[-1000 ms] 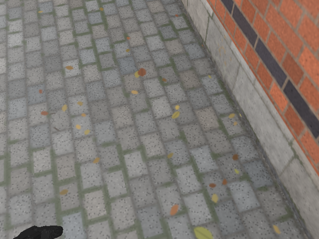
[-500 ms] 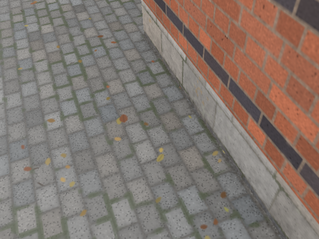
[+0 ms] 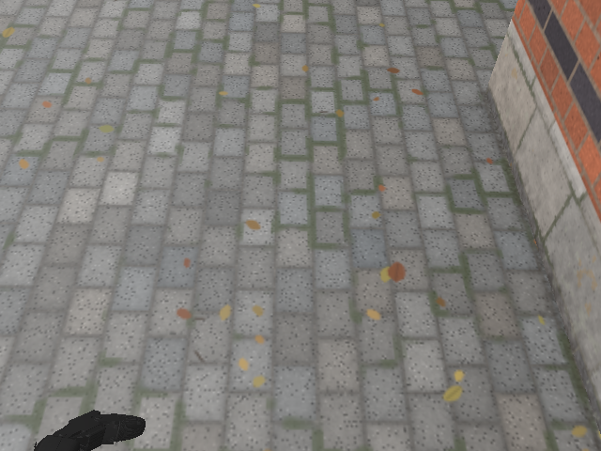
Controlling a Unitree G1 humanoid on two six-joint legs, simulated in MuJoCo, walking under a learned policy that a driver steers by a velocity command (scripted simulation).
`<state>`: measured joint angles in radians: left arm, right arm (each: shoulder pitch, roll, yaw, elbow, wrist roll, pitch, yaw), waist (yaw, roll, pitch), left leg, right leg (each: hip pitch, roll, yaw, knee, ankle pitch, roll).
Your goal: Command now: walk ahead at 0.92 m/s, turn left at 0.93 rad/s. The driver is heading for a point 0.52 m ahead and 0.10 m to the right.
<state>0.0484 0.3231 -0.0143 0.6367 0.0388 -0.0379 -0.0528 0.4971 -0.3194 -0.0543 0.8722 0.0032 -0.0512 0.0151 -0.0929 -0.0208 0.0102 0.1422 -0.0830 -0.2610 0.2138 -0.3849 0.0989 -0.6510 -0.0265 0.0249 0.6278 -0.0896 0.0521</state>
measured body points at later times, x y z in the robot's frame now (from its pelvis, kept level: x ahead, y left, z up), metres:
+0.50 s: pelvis +0.43 +0.07 -0.02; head +0.47 +0.09 +0.43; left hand +0.26 +0.29 -0.15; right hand +0.75 -0.07 -0.07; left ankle +0.57 +0.19 -0.73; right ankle +0.23 -0.13 -0.71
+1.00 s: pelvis +0.66 +0.12 +0.00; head +0.68 +0.12 +0.45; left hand +0.80 +0.39 -0.10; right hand +0.78 -0.14 -0.13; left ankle +0.57 +0.20 -0.72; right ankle +0.77 +0.03 -0.73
